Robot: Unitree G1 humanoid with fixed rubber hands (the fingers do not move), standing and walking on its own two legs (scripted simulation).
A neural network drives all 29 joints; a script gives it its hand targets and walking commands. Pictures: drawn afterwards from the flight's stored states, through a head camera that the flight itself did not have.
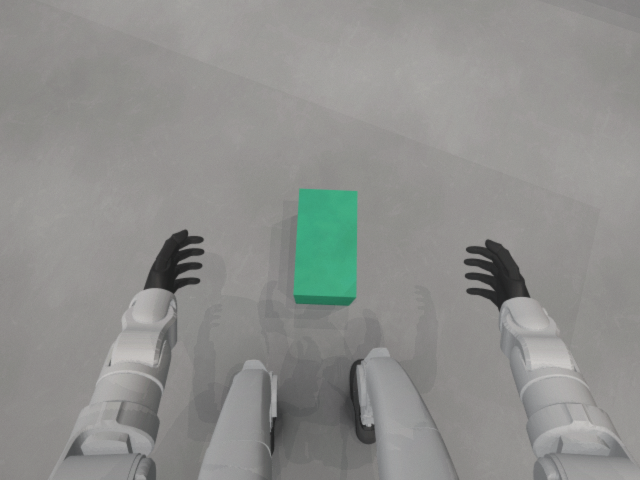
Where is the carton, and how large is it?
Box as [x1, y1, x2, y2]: [293, 189, 356, 305]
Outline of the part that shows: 299,189 293,292 296,303 348,305 355,297 356,286 356,191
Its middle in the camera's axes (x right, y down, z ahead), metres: +0.02 +0.04 +1.05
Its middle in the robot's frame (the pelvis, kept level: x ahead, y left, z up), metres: +0.49 -0.04 -0.61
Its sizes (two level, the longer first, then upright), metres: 0.273 0.150 0.187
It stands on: the floor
